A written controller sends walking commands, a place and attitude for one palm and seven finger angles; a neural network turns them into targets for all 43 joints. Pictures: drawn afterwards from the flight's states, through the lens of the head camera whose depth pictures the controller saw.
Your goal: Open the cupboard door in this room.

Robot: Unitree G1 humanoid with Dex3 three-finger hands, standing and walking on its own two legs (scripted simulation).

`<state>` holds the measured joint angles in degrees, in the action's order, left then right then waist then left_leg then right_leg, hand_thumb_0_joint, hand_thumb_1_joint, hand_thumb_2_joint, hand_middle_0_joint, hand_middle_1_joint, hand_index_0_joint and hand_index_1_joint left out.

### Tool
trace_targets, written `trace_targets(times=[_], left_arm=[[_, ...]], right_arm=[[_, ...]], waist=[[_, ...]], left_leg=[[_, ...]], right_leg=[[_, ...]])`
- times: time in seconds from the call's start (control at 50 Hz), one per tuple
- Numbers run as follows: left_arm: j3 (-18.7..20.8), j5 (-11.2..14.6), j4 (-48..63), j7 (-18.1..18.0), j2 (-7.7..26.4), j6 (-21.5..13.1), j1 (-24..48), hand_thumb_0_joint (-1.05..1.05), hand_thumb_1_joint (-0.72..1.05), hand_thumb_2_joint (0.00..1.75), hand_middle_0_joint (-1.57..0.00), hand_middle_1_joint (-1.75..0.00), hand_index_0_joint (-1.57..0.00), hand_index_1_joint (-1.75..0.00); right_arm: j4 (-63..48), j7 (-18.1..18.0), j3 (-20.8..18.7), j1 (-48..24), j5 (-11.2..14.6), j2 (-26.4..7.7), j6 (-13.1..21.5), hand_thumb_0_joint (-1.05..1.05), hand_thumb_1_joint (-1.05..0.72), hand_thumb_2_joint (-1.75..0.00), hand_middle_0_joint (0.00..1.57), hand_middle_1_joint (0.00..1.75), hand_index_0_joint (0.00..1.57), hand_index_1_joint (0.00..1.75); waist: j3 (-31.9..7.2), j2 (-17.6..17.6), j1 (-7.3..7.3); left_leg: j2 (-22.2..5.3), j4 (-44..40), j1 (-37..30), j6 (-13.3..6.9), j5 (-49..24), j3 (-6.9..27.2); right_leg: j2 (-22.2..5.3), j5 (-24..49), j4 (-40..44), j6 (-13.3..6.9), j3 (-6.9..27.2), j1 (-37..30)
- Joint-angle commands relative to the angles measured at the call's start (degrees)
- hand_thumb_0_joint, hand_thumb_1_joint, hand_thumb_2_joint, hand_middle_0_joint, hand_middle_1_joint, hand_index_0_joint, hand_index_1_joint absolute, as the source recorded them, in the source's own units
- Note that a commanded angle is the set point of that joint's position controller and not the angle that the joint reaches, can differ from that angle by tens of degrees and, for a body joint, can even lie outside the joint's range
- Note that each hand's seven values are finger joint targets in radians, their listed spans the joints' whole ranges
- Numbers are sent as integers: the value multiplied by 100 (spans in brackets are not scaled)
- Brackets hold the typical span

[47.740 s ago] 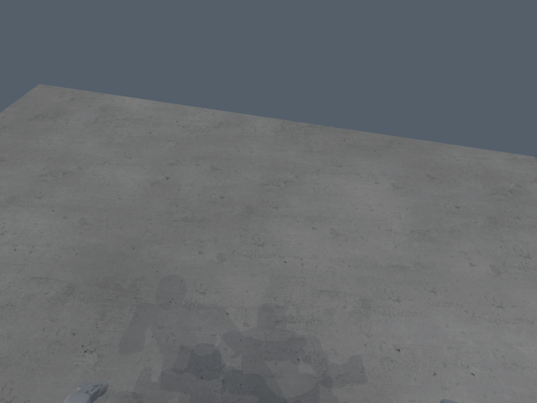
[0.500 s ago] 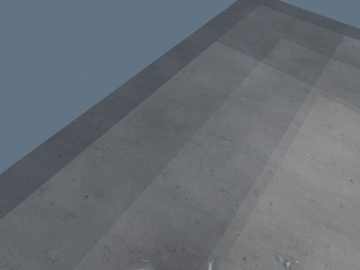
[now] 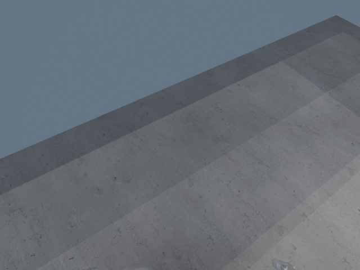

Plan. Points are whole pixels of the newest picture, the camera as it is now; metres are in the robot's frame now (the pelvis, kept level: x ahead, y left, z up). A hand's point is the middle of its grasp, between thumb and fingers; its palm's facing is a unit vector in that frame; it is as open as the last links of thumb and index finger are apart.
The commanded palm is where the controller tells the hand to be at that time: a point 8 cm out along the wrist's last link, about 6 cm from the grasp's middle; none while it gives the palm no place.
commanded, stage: turn to face it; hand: left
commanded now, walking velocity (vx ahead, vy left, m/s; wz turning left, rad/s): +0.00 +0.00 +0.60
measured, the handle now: out of the picture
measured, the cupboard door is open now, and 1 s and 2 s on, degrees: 45 45 45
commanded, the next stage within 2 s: none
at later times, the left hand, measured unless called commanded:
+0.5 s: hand out of the picture +0.07 +0.17 -0.14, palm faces +0.25 -0.92 -0.29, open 7.4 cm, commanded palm none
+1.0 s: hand out of the picture +0.02 +0.20 -0.15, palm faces +0.56 -0.78 -0.26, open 7.4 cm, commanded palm none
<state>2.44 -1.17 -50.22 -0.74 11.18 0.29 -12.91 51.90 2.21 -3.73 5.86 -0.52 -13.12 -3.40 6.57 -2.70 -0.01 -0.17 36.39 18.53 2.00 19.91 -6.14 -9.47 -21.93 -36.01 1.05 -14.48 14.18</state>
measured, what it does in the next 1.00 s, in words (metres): steps on the spot, turning left: left foot, then right foot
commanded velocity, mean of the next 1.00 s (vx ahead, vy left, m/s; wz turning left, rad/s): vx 0.00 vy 0.00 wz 0.60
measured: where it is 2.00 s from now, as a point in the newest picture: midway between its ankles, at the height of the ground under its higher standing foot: outside the picture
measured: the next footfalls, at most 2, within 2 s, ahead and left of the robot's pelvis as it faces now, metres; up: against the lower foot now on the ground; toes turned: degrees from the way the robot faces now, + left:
left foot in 0.02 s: +0.04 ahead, +0.11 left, +0.00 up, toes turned +6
right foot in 0.36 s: +0.08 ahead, -0.16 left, +0.00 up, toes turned +8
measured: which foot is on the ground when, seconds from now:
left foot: up 0.00-0.00, down 0.02-0.36, up 0.38-0.72, down 0.74-1.00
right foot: down 0.00-0.02, up 0.04-0.34, down 0.36-0.72, up 0.74-1.00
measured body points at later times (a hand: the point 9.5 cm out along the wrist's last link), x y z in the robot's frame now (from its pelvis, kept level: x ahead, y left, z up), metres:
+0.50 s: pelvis +0.03 -0.05 +0.01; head +0.10 -0.06 +0.45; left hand +0.06 +0.22 -0.12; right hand +0.17 -0.29 -0.15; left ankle -0.04 +0.07 -0.64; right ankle +0.04 -0.16 -0.73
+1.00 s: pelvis +0.06 -0.04 +0.01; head +0.11 +0.01 +0.45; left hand -0.01 +0.24 -0.13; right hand +0.28 -0.20 -0.13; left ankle -0.01 +0.06 -0.73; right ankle +0.14 -0.18 -0.67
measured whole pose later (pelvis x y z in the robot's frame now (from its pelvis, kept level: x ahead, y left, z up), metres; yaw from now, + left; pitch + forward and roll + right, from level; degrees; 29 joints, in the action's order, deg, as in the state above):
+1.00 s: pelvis +0.06 -0.04 +0.01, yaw +34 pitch +2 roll -1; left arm 4.0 -0.6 -49.8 -0.4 14.8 3.1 -7.6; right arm 52.0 0.5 -3.1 8.6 -1.5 -12.5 -1.8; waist 6.2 -0.4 0.0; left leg 0.5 30.2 16.6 -0.7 15.5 2.5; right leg -4.7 -25.2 -55.0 4.7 -0.6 27.1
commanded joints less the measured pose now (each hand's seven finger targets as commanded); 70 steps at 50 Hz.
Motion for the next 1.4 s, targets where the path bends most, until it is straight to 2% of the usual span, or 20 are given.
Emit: trace_targets(times=[0.0,0.02,0.14,0.3,0.32,0.34,0.36,0.42,0.6,0.66,0.68,0.7,0.72,0.84,1.04,1.06,1.08,1.1,1.2,1.38], left_arm=[[222,56,733,-27,668,-3,329,0,90,90,-20,-30,-20,-30],[242,-8,790,-75,822,76,694,0,90,90,-20,-30,-20,-30],[262,29,379,29,681,135,385,0,90,90,-20,-30,-20,-30],[288,65,360,-5,760,6,-121,0,90,90,-20,-30,-20,-30],[362,4,331,-53,1110,-67,-402,0,90,90,-20,-30,-20,-30],[464,-78,324,-103,1642,-110,-508,0,90,90,-20,-30,-20,-30],[363,-9,345,-109,1584,-87,-436,0,90,90,-20,-30,-20,-30],[217,20,467,-138,978,-90,234,0,90,90,-20,-30,-20,-30],[371,-45,218,-121,1268,-106,-411,0,90,90,-20,-30,-20,-30],[412,5,212,-75,1319,-96,-257,0,90,90,-20,-30,-20,-30],[404,47,277,-51,1274,-84,-124,0,90,90,-20,-30,-20,-30],[326,89,521,4,865,-49,-46,0,90,90,-20,-30,-20,-30],[225,35,761,-36,768,12,355,0,90,90,-20,-30,-20,-30],[263,25,366,16,730,129,386,0,90,90,-20,-30,-20,-30],[264,72,449,7,748,28,62,0,90,90,-20,-30,-20,-30],[310,56,396,-27,921,-42,-244,0,90,90,-20,-30,-20,-30],[426,-43,361,-94,1475,-104,-438,0,90,90,-20,-30,-20,-30],[393,-45,396,-99,1693,-82,-425,0,90,90,-20,-30,-20,-30],[216,4,533,-143,920,-100,276,0,90,90,-20,-30,-20,-30],[403,-40,228,-110,1276,-93,-307,0,90,90,-20,-30,-20,-30]], right_arm=[[-222,-144,-401,1206,-90,-1634,185,0,-90,-90,20,30,20,30],[-107,-199,-375,1367,-90,-1531,185,0,-90,-90,20,30,20,30],[-353,-305,-248,361,-101,-1128,262,0,-90,-90,20,30,20,30],[-454,-257,-335,57,-62,-1128,151,0,-90,-90,20,30,20,30],[-523,-226,-304,70,-7,-864,156,0,-90,-90,20,30,20,30],[-679,-187,-241,84,19,-470,161,0,-90,-90,20,30,20,30],[-641,-179,-258,15,-49,-627,124,0,-90,-90,20,30,20,30],[-372,-113,-245,55,-46,-581,12,0,-90,-90,20,30,20,30],[-460,-32,-50,-428,12,-249,86,0,-90,-90,20,30,20,30],[-388,-59,-94,45,-17,-439,149,0,-90,-90,20,30,20,30],[-275,-65,-175,537,-48,-711,192,0,-90,-90,20,30,20,30],[-230,-101,-363,1005,-111,-1442,239,0,-90,-90,20,30,20,30],[-116,-148,-413,1391,-70,-1732,182,0,-90,-90,20,30,20,30],[-350,-331,-221,437,-84,-1121,287,0,-90,-90,20,30,20,30],[-423,-266,-338,96,-76,-1177,166,0,-90,-90,20,30,20,30],[-470,-251,-326,52,-37,-1022,166,0,-90,-90,20,30,20,30],[-562,-208,-272,193,27,-613,174,0,-90,-90,20,30,20,30],[-635,-189,-272,135,-6,-595,169,0,-90,-90,20,30,20,30],[-309,-84,-195,131,-27,-470,1,0,-90,-90,20,30,20,30],[-404,-49,-60,-179,9,-285,123,0,-90,-90,20,30,20,30]], waist=[[-1382,2115,643],[-1387,1410,696],[-962,1057,82],[-1040,1065,-197],[-1188,146,-331],[-1116,-1529,-403],[-1017,-1135,-365],[-713,-1067,50],[-883,-917,-300],[-1093,-737,9],[-1369,-216,324],[-1637,1663,555],[-1636,1747,707],[-1034,969,118],[-1021,1169,-152],[-1140,742,-302],[-1280,-889,-362],[-1179,-1493,-392],[-735,-1001,64],[-960,-887,-167]], left_leg=[[-2556,-1485,-2128,-1652,-4527,3133],[-2436,-1417,-1892,-1722,-3827,2952],[-1292,-1454,-969,-1100,-2956,1748],[-856,-818,147,-756,-2079,2110],[-383,-77,867,-419,-986,1729],[501,1463,1799,41,1307,708],[220,2717,1647,-21,1649,999],[-118,3731,1665,119,608,892],[-2,755,800,80,626,0],[129,-541,-266,-57,-293,-163],[-180,-1087,-1342,-243,-1469,180],[-1859,-1192,-2487,-1108,-3754,2487],[-2588,-1288,-2309,-1744,-4665,3062],[-1360,-1375,-1222,-1153,-3719,1824],[-920,-905,-102,-868,-2552,2290],[-614,-488,340,-605,-1821,2144],[143,745,1532,-150,122,1313],[434,2255,1659,9,1794,862],[-116,3313,1472,168,532,690],[54,203,440,15,354,-80]], right_leg=[[232,-1811,-2601,414,641,2079],[227,-1590,-3054,339,1236,2179],[421,-293,-2410,386,1354,1611],[852,780,700,268,1055,-572],[49,1011,1532,68,1826,-1407],[-1601,1759,1959,-617,3428,-1714],[-1946,2243,1888,-982,3248,-1036],[-978,3096,1507,-772,1870,-637],[-1143,4510,913,-704,941,-1425],[-1063,4316,124,-373,545,-1010],[-938,3609,-758,-104,335,-283],[-19,-114,-2213,376,186,1539],[241,-1815,-2997,345,887,2019],[330,-296,-2923,412,1427,1811],[933,538,333,300,1134,-285],[626,1062,1250,245,1338,-1053],[-885,1456,1814,-208,2840,-1967],[-1974,2160,1917,-867,3509,-1362],[-898,3471,1440,-707,1430,-717],[-1164,4409,650,-603,780,-1317]])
